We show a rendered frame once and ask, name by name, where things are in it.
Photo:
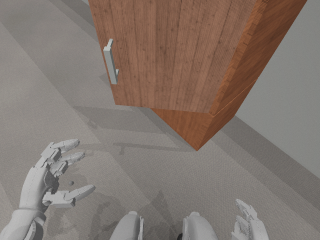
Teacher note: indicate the left robot hand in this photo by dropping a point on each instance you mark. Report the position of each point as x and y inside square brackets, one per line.
[35, 191]

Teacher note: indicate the right robot hand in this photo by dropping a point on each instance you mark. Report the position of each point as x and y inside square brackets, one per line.
[254, 230]

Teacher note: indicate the cupboard door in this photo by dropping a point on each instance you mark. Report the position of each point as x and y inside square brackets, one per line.
[171, 54]

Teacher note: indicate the robot left forearm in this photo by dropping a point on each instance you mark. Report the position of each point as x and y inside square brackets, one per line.
[25, 224]

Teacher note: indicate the robot left shin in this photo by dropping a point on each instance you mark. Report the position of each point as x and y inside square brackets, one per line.
[132, 213]

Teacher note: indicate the right robot thigh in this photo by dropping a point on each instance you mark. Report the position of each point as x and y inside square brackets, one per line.
[197, 227]

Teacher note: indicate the handle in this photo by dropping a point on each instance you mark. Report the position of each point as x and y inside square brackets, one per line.
[113, 72]

